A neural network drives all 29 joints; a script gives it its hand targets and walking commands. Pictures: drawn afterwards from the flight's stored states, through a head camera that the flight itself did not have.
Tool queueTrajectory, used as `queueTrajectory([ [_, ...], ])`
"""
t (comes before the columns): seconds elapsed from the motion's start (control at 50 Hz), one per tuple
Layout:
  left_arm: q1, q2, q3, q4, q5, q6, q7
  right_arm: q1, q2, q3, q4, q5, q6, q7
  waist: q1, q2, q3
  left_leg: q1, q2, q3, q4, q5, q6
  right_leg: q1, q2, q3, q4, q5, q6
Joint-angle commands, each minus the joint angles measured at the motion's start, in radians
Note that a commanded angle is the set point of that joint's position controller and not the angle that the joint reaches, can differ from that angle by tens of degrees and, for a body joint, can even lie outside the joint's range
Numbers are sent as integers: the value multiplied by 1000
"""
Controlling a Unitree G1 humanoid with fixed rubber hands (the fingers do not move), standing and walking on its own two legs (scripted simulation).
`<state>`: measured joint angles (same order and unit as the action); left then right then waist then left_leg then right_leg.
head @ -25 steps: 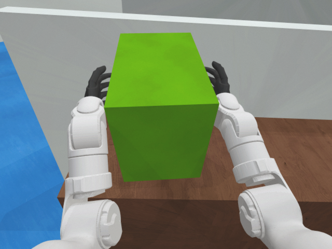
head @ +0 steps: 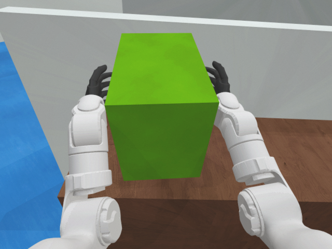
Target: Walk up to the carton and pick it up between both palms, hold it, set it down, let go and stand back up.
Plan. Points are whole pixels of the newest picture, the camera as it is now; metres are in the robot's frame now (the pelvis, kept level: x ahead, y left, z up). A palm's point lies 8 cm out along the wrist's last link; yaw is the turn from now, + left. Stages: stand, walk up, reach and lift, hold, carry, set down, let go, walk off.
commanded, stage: hold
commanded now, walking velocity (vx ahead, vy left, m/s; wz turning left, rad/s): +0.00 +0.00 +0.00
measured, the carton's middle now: (159, 102) +0.41 +0.01 +0.19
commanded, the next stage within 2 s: set down in 0.60 s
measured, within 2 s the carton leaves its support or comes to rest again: neither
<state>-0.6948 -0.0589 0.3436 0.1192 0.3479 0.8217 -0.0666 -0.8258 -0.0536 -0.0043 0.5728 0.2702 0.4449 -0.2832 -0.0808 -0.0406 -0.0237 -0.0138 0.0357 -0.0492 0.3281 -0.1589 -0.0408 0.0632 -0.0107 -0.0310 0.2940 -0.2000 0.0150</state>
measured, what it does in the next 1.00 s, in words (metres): stands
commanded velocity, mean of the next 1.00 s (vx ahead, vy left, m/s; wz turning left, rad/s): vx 0.00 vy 0.00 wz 0.00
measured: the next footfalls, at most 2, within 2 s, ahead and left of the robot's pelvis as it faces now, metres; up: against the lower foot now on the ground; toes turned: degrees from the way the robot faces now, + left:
none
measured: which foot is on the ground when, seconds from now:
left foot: down 0.00-1.00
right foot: down 0.00-1.00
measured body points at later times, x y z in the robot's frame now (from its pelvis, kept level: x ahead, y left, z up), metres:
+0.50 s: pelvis +0.00 +0.00 +0.00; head -0.07 +0.02 +0.44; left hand +0.37 +0.15 +0.23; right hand +0.38 -0.13 +0.24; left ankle +0.03 +0.14 -0.75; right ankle -0.01 -0.12 -0.75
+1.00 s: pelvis +0.00 +0.01 +0.00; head -0.06 +0.03 +0.44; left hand +0.38 +0.15 +0.23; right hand +0.38 -0.13 +0.23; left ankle +0.03 +0.14 -0.75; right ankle -0.01 -0.12 -0.75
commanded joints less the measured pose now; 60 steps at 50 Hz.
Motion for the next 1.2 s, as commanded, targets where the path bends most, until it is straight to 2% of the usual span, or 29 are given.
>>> queueTrajectory([
  [0.0,-710,-504,-491,-43,-151,-62,-122,-765,618,325,-264,106,-36,105,-5,60,-284,109,-83,84,-20,207,7,-16,81,-54,-40,196,60],
  [0.16,-700,-500,-498,-65,-153,-61,-122,-745,618,338,-276,112,-35,100,-7,58,-289,122,-84,83,-15,233,5,-5,82,-54,-37,232,64],
  [0.28,-701,-506,-504,-74,-152,-61,-122,-741,617,333,-278,109,-36,102,-9,65,-283,123,-81,84,-18,223,3,-13,82,-56,-40,212,60],
  [0.58,-698,-502,-493,-56,-151,-59,-123,-750,618,336,-277,110,-35,101,-7,55,-286,122,-84,86,-17,224,6,-13,81,-52,-39,225,62],
  [0.6,-682,-487,-505,-47,-156,-72,-137,-743,563,303,-296,94,-58,106,-58,47,-288,127,-94,75,-1,230,22,-6,76,-56,-46,239,60],
  [0.64,-685,-477,-492,-60,-148,-90,-142,-755,567,303,-313,83,-75,106,-51,47,-293,140,-94,72,-1,236,23,0,75,-58,-44,253,65],
  [0.68,-692,-464,-453,-49,-125,-113,-150,-760,567,279,-282,52,-101,114,-38,50,-265,130,-95,80,-14,200,27,-7,72,-58,-45,223,67],
  [0.74,-686,-451,-406,-8,-86,-153,-159,-758,564,250,-245,-1,-169,136,-6,46,-254,118,-93,95,-36,164,32,-2,70,-67,-49,167,66],
  [0.8,-638,-434,-354,55,-41,-187,-166,-738,543,205,-204,-63,-243,158,11,31,-219,126,-92,111,-48,157,35,10,67,-82,-56,140,62],
  [0.9,-561,-413,-283,145,30,-243,-190,-668,489,85,-128,-187,-367,201,14,12,-139,118,-86,134,-81,110,38,-1,57,-116,-73,54,58],
  [0.96,-539,-428,-306,126,27,-282,-178,-641,452,70,-106,-217,-441,219,8,27,-158,153,-81,139,-66,198,17,10,63,-138,-67,112,49],
  [1.02,-516,-452,-364,99,3,-317,-154,-627,437,103,-127,-219,-501,222,-3,32,-201,202,-77,135,-38,296,1,16,70,-147,-62,187,47],
  [1.18,-527,-504,-506,21,-60,-378,-87,-638,439,176,-169,-202,-569,230,0,70,-319,247,-64,121,3,341,-21,-7,68,-139,-53,222,38],
])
